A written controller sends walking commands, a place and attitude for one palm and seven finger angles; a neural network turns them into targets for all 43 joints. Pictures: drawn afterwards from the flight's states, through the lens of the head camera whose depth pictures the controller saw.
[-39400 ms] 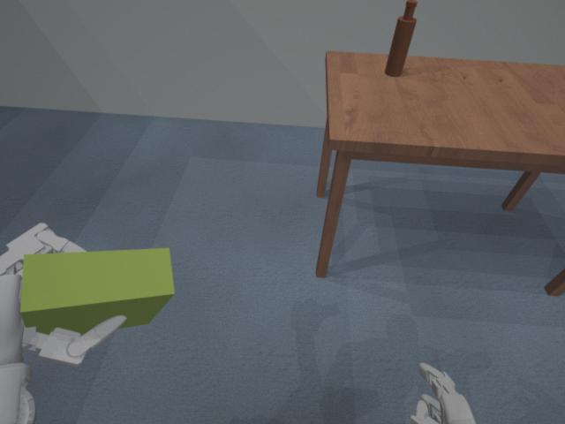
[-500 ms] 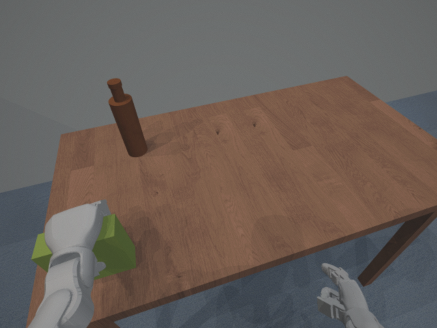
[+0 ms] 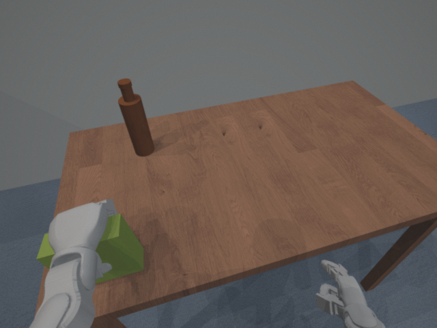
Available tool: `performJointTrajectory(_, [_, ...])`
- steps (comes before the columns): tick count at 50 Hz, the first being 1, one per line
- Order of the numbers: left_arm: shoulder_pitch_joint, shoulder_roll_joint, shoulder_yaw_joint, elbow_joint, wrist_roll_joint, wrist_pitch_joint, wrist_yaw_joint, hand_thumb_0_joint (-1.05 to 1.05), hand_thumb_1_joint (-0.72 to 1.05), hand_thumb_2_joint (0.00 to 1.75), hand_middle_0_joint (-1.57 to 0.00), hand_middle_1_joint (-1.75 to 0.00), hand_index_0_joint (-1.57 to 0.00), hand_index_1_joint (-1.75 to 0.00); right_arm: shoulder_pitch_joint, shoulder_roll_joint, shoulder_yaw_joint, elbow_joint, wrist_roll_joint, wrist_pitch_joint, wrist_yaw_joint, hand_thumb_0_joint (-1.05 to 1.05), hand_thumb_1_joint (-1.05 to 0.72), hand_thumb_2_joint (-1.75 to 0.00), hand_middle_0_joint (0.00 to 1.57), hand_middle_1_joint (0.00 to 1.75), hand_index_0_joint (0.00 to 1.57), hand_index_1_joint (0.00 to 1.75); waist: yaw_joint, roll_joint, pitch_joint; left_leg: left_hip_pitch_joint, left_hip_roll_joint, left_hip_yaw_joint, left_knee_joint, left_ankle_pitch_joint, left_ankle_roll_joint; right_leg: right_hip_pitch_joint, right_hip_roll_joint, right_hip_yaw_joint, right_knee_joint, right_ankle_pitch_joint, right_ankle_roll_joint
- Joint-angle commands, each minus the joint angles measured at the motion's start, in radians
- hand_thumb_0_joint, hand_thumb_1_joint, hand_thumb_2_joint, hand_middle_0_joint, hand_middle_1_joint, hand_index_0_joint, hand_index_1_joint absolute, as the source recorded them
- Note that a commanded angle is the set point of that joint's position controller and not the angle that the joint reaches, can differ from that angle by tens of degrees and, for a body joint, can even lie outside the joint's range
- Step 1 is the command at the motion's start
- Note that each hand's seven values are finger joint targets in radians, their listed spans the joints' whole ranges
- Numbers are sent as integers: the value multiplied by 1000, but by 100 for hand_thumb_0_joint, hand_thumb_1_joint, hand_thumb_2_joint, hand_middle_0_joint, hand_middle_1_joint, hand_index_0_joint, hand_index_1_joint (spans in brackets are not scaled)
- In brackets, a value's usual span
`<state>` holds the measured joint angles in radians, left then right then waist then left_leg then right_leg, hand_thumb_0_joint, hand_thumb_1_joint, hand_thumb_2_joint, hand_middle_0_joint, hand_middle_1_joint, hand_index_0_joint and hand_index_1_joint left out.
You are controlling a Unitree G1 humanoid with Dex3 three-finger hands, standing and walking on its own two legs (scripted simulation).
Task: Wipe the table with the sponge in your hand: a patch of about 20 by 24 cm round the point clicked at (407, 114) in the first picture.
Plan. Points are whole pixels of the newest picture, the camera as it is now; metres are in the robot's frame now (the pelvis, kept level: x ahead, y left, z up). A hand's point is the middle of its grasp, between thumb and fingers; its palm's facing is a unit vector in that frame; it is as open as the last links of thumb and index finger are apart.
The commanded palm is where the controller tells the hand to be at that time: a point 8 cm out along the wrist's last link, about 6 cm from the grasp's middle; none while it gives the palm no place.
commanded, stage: lift the sponge slowly off the table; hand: left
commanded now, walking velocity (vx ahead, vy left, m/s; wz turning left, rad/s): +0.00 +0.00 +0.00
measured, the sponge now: (101, 258) +0.22 +0.27 +0.00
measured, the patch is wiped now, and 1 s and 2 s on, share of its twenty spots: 0.95 0.95 0.95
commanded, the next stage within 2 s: bring the sponge back beside the body in 1.20 s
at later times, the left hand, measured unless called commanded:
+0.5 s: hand (95, 225) +0.24 +0.26 +0.09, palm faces +0.03 -0.13 -0.99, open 9.3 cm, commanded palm +0.20 +0.26 +0.16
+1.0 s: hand (85, 211) +0.24 +0.27 +0.12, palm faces +0.08 -0.11 -0.99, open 9.3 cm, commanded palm +0.21 +0.26 +0.19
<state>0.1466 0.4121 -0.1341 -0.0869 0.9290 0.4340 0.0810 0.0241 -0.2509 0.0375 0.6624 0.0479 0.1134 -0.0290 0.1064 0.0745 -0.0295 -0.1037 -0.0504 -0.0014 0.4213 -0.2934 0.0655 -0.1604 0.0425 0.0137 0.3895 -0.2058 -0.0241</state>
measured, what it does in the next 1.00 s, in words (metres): stands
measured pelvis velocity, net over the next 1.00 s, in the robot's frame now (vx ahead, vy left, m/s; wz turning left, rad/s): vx -0.01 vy -0.02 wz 0.01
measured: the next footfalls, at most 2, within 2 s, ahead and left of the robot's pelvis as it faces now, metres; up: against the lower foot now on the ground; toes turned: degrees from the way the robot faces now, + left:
none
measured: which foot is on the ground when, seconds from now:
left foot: down 0.00-1.00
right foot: down 0.00-1.00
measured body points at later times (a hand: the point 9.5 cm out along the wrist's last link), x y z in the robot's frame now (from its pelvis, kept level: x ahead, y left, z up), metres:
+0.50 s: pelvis -0.01 -0.01 +0.00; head -0.02 -0.04 +0.45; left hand +0.23 +0.26 +0.14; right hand +0.24 -0.21 -0.08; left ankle -0.04 +0.07 -0.74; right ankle +0.00 -0.11 -0.74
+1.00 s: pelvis -0.01 -0.02 +0.00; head -0.03 -0.05 +0.45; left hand +0.24 +0.27 +0.17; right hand +0.24 -0.21 -0.08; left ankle -0.04 +0.07 -0.74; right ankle +0.00 -0.11 -0.74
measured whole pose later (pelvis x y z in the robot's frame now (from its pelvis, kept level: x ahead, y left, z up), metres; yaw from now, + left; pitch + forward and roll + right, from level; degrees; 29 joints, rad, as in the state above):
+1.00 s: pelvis -0.01 -0.02 +0.00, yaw +0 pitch -3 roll +0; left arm 0.00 0.52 -0.09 -0.16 0.88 0.50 -0.06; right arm -0.01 -0.27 0.07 0.66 0.06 0.12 -0.04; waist 0.11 0.10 -0.01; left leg -0.07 -0.04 -0.01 0.37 -0.25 0.05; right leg -0.13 0.05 0.00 0.36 -0.18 -0.04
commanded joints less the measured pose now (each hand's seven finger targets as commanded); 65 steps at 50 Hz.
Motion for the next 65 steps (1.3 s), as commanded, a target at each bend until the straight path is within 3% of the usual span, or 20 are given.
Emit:
performJointTrajectory(1, [-236, 189, 118, -266, 32, -8, 41, 0, 10, 130, -120, -160, -120, -160, -227, -105, -33, -183, -6, -55, -4, 0, -90, -90, 20, 30, 20, 30, 7, 7, -196, -13, 43, -97, -64, 387, -31, 147, 4, 60, -5, 253, -76])
performJointTrajectory(9, [-274, 222, 143, -200, 22, 23, 24, 0, 10, 130, -120, -160, -120, -160, -247, -111, -26, -167, 0, -43, -11, 0, -90, -90, 20, 30, 20, 30, 6, -37, -129, -27, 35, -88, -88, 328, -27, 136, -1, 71, -40, 205, -76])
performJointTrajectory(10, [-286, 247, 163, -221, 21, 28, 19, 0, 10, 130, -120, -160, -120, -160, -265, -115, -24, -175, 1, -43, -11, 0, -90, -90, 20, 30, 20, 30, 8, -36, -146, -24, 34, -91, -95, 304, -25, 150, 4, 94, -44, 181, -79])
performJointTrajectory(12, [-318, 203, 114, -217, 22, 36, 7, 0, 10, 130, -120, -160, -120, -160, -265, -106, -20, -178, 3, -45, -13, 0, -90, -90, 20, 30, 20, 30, 2, -27, -139, -21, 32, -86, -93, 308, -22, 140, -4, 70, -45, 175, -74])
performJointTrajectory(15, [-345, 239, 135, -240, 15, 36, -12, 0, 10, 130, -120, -160, -120, -160, -276, -114, -19, -184, 4, -47, -18, 0, -90, -90, 20, 30, 20, 30, 1, 9, -153, -8, 34, -91, -103, 293, -20, 148, 3, 84, -53, 155, -77])
performJointTrajectory(17, [-355, 214, 107, -229, 20, 31, -21, 0, 10, 130, -120, -160, -120, -160, -262, -107, -17, -178, 2, -52, -19, 0, -90, -90, 20, 30, 20, 30, -2, 14, -160, -5, 29, -83, -93, 312, -18, 150, -4, 68, -51, 178, -74])
performJointTrajectory(20, [-340, 280, 174, -243, 19, 21, -29, 0, 10, 130, -120, -160, -120, -160, -264, -116, -18, -178, 1, -50, -17, 0, -90, -90, 20, 30, 20, 30, 6, 0, -184, -7, 29, -90, -96, 322, -20, 182, 2, 95, -49, 203, -79])
performJointTrajectory(21, [-345, 255, 151, -259, 23, 19, -31, 0, 10, 130, -120, -160, -120, -160, -262, -109, -17, -182, 0, -51, -16, 0, -90, -90, 20, 30, 20, 30, 10, -2, -208, -5, 26, -83, -90, 341, -17, 196, -7, 76, -39, 223, -75])
performJointTrajectory(24, [-306, 241, 145, -266, 13, 17, -32, 0, 10, 130, -120, -160, -120, -160, -259, -109, -19, -183, -1, -48, -11, 0, -90, -90, 20, 30, 20, 30, 15, -8, -190, 1, 29, -84, -93, 369, -22, 189, -8, 71, -39, 257, -74])
performJointTrajectory(27, [-300, 285, 194, -254, 12, 29, -28, 0, 10, 130, -120, -160, -120, -160, -264, -110, -16, -180, 1, -47, -9, 0, -90, -90, 20, 30, 20, 30, 19, -33, -182, -14, 24, -80, -86, 363, -21, 194, -10, 88, -37, 267, -75])
performJointTrajectory(34, [-395, 263, 135, -258, 2, 67, -59, 0, 10, 130, -120, -160, -120, -160, -279, -114, -9, -182, 9, -39, -15, 0, -90, -90, 20, 30, 20, 30, -6, -21, -135, -11, 25, -77, -96, 312, -16, 149, -16, 84, -62, 202, -67])
performJointTrajectory(36, [-441, 290, 151, -302, 7, 58, -67, 0, 10, 130, -120, -160, -120, -160, -283, -112, -9, -192, 9, -52, -19, 0, -90, -90, 20, 30, 20, 30, -2, 2, -191, 2, 21, -76, -87, 308, -9, 175, -15, 93, -55, 192, -69])
performJointTrajectory(41, [-399, 325, 192, -298, 4, 44, -79, 0, 10, 130, -120, -160, -120, -160, -272, -109, -6, -189, 3, -54, -19, 0, -90, -90, 20, 30, 20, 30, 9, -7, -211, -3, 21, -78, -85, 339, -12, 207, -17, 89, -42, 238, -69])
performJointTrajectory(45, [-403, 360, 225, -278, -5, 57, -84, 0, 10, 130, -120, -160, -120, -160, -297, -116, -3, -192, 8, -44, -19, 0, -90, -90, 20, 30, 20, 30, 11, -26, -172, -14, 22, -88, -95, 301, -16, 179, -12, 121, -59, 191, -74])
performJointTrajectory(53, [-393, 323, 187, -292, -30, 72, -117, 0, 10, 130, -120, -160, -120, -160, -279, -112, -4, -198, 9, -47, -12, 0, -90, -90, 20, 30, 20, 30, 9, -21, -177, -13, 25, -81, -86, 337, -14, 179, -24, 82, -46, 239, -66])
performJointTrajectory(55, [-417, 367, 222, -310, -27, 75, -122, 0, 10, 130, -120, -160, -120, -160, -301, -117, -2, -206, 13, -50, -15, 0, -90, -90, 20, 30, 20, 30, 8, -27, -183, -17, 26, -90, -88, 311, -14, 178, -16, 116, -47, 212, -72])
performJointTrajectory(57, [-403, 373, 229, -277, -19, 73, -123, 0, 10, 130, -120, -160, -120, -160, -274, -114, -1, -196, 10, -47, -16, 0, -90, -90, 20, 30, 20, 30, 11, -44, -181, -29, 24, -82, -83, 322, -14, 182, -26, 90, -39, 218, -66])
performJointTrajectory(58, [-405, 337, 194, -282, -20, 70, -129, 0, 10, 130, -120, -160, -120, -160, -279, -115, 1, -199, 8, -42, -14, 0, -90, -90, 20, 30, 20, 30, 8, -27, -171, -25, 24, -80, -85, 331, -16, 177, -26, 83, -42, 231, -67])
performJointTrajectory(61, [-433, 350, 204, -326, -16, 61, -128, 0, 10, 130, -120, -160, -120, -160, -280, -110, 1, -208, 10, -48, -14, 0, -90, -90, 20, 30, 20, 30, 12, -5, -213, -16, 26, -82, -83, 323, -14, 191, -23, 84, -31, 211, -69])
performJointTrajectory(65, [-432, 346, 200, -353, -18, 49, -124, 0, 10, 130, -120, -160, -120, -160, -300, -111, 1, -213, 13, -54, -15, 0, -90, -90, 20, 30, 20, 30, 7, 9, -181, -5, 34, -99, -96, 307, -18, 163, -9, 99, -45, 180, -76])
